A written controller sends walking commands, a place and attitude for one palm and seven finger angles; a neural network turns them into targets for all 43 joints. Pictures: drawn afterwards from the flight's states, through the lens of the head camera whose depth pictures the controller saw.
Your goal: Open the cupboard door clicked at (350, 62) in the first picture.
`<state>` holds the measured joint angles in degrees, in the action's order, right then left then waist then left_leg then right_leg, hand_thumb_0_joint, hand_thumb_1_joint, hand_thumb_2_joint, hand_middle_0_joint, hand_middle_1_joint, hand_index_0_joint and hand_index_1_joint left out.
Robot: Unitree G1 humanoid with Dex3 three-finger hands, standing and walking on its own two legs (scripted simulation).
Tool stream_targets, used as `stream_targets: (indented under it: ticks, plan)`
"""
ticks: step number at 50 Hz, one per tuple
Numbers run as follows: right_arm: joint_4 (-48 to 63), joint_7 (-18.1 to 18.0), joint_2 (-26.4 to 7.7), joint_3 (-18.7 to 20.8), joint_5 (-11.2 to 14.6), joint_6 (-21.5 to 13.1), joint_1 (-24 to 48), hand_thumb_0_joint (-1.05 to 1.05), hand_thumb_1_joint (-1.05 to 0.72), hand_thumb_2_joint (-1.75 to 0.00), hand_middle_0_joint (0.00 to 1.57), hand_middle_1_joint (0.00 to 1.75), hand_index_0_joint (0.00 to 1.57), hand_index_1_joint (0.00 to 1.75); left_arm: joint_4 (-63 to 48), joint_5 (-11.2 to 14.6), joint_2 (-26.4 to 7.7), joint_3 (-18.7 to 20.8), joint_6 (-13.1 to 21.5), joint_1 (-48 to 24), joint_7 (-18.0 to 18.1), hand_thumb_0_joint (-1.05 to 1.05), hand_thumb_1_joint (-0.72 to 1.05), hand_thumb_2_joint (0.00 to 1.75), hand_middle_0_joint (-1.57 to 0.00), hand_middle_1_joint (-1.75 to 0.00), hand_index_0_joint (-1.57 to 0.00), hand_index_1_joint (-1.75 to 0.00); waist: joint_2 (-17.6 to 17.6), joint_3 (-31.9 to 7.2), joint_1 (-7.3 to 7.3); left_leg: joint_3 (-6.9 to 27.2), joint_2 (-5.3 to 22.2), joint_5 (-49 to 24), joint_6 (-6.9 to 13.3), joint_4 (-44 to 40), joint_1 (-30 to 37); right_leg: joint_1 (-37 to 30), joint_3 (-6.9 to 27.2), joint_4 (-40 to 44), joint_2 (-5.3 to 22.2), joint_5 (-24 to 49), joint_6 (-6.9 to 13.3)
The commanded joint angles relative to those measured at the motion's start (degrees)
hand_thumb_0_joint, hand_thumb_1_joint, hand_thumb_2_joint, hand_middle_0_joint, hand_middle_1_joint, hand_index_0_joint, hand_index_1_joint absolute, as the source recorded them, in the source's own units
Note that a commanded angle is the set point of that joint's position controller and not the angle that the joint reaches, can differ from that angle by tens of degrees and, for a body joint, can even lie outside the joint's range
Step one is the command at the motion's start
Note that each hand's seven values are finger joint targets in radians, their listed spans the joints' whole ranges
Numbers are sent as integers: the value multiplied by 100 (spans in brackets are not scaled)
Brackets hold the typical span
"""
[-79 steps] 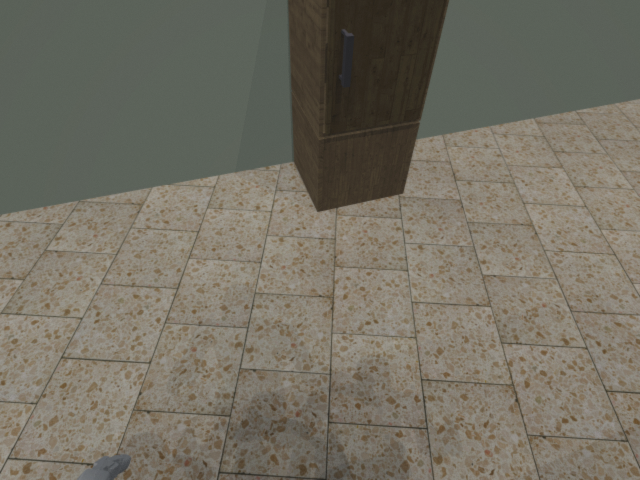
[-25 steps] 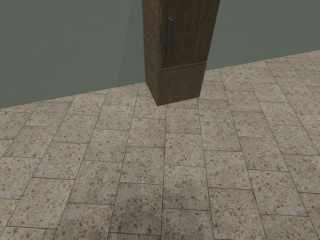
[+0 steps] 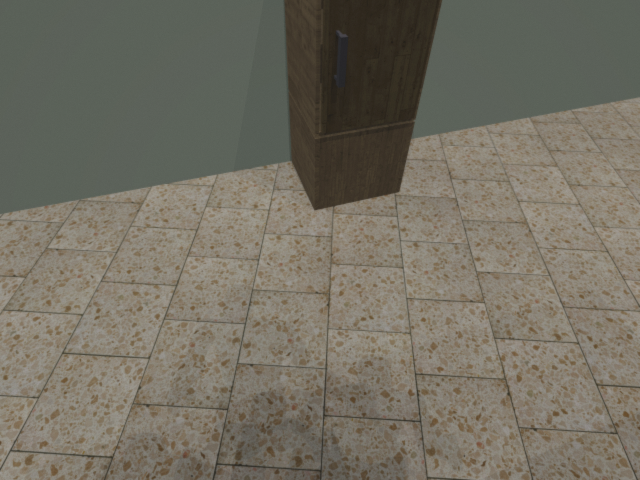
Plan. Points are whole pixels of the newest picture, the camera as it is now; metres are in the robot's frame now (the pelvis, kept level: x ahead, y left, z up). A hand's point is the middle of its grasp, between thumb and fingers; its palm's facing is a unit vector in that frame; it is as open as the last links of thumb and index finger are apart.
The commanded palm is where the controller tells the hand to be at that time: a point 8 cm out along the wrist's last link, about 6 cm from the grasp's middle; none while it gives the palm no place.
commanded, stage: walk to a spot facing it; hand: left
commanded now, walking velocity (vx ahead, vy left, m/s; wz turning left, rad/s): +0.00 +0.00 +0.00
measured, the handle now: (339, 59) +1.34 +0.02 -0.07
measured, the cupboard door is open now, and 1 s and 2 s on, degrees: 0 0 0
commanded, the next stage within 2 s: none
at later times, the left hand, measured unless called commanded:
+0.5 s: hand out of the picture +0.05 +0.18 -0.18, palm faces -0.14 -0.95 -0.27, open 7.4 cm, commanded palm none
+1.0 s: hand out of the picture +0.14 +0.18 -0.19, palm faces -0.28 -0.94 -0.18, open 7.4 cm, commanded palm none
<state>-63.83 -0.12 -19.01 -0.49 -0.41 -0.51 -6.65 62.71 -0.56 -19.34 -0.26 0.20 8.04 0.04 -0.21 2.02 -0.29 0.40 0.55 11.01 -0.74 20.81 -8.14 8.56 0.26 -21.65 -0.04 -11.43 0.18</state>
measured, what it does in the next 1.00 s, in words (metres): walks ahead, turning right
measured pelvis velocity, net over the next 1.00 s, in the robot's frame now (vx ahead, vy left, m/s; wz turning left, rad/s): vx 0.13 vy -0.01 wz -0.44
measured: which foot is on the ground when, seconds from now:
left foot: down 0.00-0.46, up 0.48-1.00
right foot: down 0.00-1.00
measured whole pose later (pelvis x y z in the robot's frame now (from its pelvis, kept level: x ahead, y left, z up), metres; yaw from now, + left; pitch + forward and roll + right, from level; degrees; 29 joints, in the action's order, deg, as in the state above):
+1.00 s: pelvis +0.13 -0.01 -0.01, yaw -25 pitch +1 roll -2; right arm -52.9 0.8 -10.9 2.6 -0.8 -0.9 -6.4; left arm 59.0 -1.7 -9.9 3.1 2.1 27.1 0.7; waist -0.8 0.2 -4.8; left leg -2.0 3.0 15.3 -2.5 38.7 -26.7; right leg 1.8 11.7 -22.3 -4.1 -21.1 0.6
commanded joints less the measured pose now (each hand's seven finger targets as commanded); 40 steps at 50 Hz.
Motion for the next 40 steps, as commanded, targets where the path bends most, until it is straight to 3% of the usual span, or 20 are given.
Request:
stream_targets:
  ticks: [1,5,8,12,15,17,18,19,20,21,22,23,24,25,26,27,30,32,36,40]
  plan:
    - [361,-62,-1175,248,1,-150,236,0,-90,-90,20,30,20,30,-376,-13,-1187,219,156,-160,64,0,90,90,-20,-30,-20,-30,-12,-522,5,470,629,-844,199,-246,193,-102,600,347,698,896,162]
    - [376,-84,-1176,279,-14,-141,223,0,-90,-90,20,30,20,30,-431,-20,-1186,243,120,-212,51,0,90,90,-20,-30,-20,-30,-8,-363,23,361,654,-772,179,-171,228,90,698,310,660,993,182]
    - [386,-117,-506,191,-23,-16,-167,0,-90,-90,20,30,20,30,-454,-16,-594,170,-74,107,82,0,90,90,-20,-30,-20,-30,-47,-309,51,78,675,-753,67,146,150,337,797,-25,631,1313,116]
    - [666,-171,-640,333,-32,69,-272,0,-90,-90,20,30,20,30,-735,-41,-593,273,-198,232,48,0,90,90,-20,-30,-20,-30,112,-319,66,31,899,-648,156,332,180,843,802,-608,415,1307,111]
    - [881,-185,-769,449,-43,90,-208,0,-90,-90,20,30,20,30,-933,-50,-443,317,-258,302,-13,0,90,90,-20,-30,-20,-30,676,-204,37,331,1414,-521,461,48,-23,1210,457,-1553,69,500,-1]
    - [994,-173,-777,511,-48,60,-154,0,-90,-90,20,30,20,30,-1051,-58,-271,365,-311,386,-33,0,90,90,-20,-30,-20,-30,1170,-165,4,565,1980,-1070,927,-227,-167,1453,70,-2804,-34,-1437,-115]
    - [1059,-165,-746,511,-64,43,-129,0,-90,-90,20,30,20,30,-1093,-55,-207,395,-317,476,-51,0,90,90,-20,-30,-20,-30,1209,-274,-26,554,2119,-956,1056,-255,-191,1395,76,-3066,75,-1812,-111]
    - [1125,-153,-747,528,-73,34,-22,0,-90,-90,20,30,20,30,-1126,-52,-175,415,-318,595,-87,0,90,90,-20,-30,-20,-30,1153,-300,-107,436,2177,-388,1034,-210,-310,1240,114,-2899,251,-1889,-73]
    - [1180,-137,-749,548,-94,42,147,0,-90,-90,20,30,20,30,-1108,-66,-109,440,-297,790,-135,0,90,90,-20,-30,-20,-30,1040,-354,-246,226,2103,341,868,-20,-590,809,48,-2432,319,-1703,-51]
    - [1232,-115,-752,561,-93,70,283,0,-90,-90,20,30,20,30,-1001,-90,-111,458,-261,1166,-171,0,90,90,-20,-30,-20,-30,759,-438,-451,9,1865,1169,632,463,-1000,199,-116,-1859,191,-1306,-49]
    - [1252,-84,-580,537,-85,118,349,0,-90,-90,20,30,20,30,-853,-117,-180,516,-203,1677,-165,0,90,90,-20,-30,-20,-30,26,-387,-706,-407,1410,2002,292,1519,-1720,-529,18,-962,172,-1012,-7]
    - [1426,-38,-27,430,-41,161,174,0,-90,-90,20,30,20,30,-835,-205,-765,619,-80,1943,-74,0,90,90,-20,-30,-20,-30,-2166,-46,-728,-1046,380,2787,-189,3638,-3131,-734,2452,689,1415,-2203,414]
    - [1690,-10,-58,408,-93,104,578,0,-90,-90,20,30,20,30,-922,-94,-958,600,-49,2073,29,0,90,90,-20,-30,-20,-30,-2143,373,-781,-334,138,2536,-180,4464,-3602,-46,4070,1544,2047,-2172,767]
    - [1705,28,-211,468,-96,73,573,0,-90,-90,20,30,20,30,-1011,-80,-813,605,-15,1803,66,0,90,90,-20,-30,-20,-30,-1362,584,-530,109,414,1775,-104,4574,-3506,145,3600,1607,1960,-2491,974]
    - [1588,49,-202,492,-81,45,460,0,-90,-90,20,30,20,30,-1052,-69,-653,611,52,1573,74,0,90,90,-20,-30,-20,-30,-1171,526,-392,32,511,1335,-95,4653,-3392,233,3565,1583,1732,-2668,810]
    - [1488,70,-227,511,-92,-2,301,0,-90,-90,20,30,20,30,-1108,-60,-486,552,104,1350,55,0,90,90,-20,-30,-20,-30,-683,452,-237,98,592,907,-120,4624,-3204,342,3197,1381,1534,-2421,826]
    - [1290,95,-19,521,-119,-23,-50,0,-90,-90,20,30,20,30,-1048,-30,-203,497,257,1473,5,0,90,90,-20,-30,-20,-30,-368,122,-81,-4,567,162,-235,4414,-3001,16,2212,1082,1096,-889,789]
    - [1285,96,84,518,-119,-38,-109,0,-90,-90,20,30,20,30,-955,-33,-150,507,312,1709,12,0,90,90,-20,-30,-20,-30,-388,1,-99,-23,560,-5,-294,4339,-3108,-241,2059,997,1010,-375,822]
    - [1429,93,179,516,-112,-81,116,0,-90,-90,20,30,20,30,-803,-54,-46,503,352,2034,14,0,90,90,-20,-30,-20,-30,-502,-5,-212,-27,570,-102,-365,4079,-3427,-598,2083,962,993,-127,907]
    - [1630,85,243,483,-105,-139,544,0,-90,-90,20,30,20,30,-667,-95,45,501,368,2312,56,0,90,90,-20,-30,-20,-30,-574,40,-367,-89,564,126,-384,3522,-3601,-948,2335,840,1077,420,1102]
